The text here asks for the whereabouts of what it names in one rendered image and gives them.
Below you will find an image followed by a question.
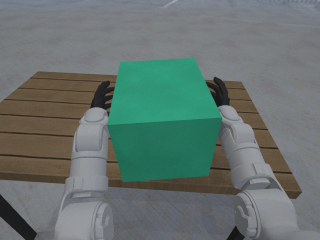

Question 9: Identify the right robot hand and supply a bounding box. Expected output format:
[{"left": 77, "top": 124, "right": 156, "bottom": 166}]
[{"left": 206, "top": 77, "right": 230, "bottom": 107}]

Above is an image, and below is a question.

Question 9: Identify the table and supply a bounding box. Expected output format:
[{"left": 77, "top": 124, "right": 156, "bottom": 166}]
[{"left": 0, "top": 71, "right": 302, "bottom": 240}]

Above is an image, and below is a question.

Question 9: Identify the robot right forearm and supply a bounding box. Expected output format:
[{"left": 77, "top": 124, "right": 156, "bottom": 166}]
[{"left": 218, "top": 105, "right": 298, "bottom": 224}]

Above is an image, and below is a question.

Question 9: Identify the left robot hand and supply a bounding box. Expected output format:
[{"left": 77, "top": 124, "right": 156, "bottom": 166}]
[{"left": 90, "top": 80, "right": 115, "bottom": 117}]

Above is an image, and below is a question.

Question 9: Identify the robot right upper arm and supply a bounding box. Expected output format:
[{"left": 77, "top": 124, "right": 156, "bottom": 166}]
[{"left": 234, "top": 188, "right": 320, "bottom": 240}]

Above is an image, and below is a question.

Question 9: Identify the robot left forearm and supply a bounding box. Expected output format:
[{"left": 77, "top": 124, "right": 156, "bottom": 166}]
[{"left": 54, "top": 107, "right": 110, "bottom": 240}]

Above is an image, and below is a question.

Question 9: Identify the carton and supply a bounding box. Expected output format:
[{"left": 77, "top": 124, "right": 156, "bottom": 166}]
[{"left": 107, "top": 58, "right": 222, "bottom": 182}]

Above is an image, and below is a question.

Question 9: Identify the robot left upper arm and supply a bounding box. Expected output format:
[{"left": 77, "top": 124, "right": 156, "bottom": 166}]
[{"left": 55, "top": 201, "right": 114, "bottom": 240}]

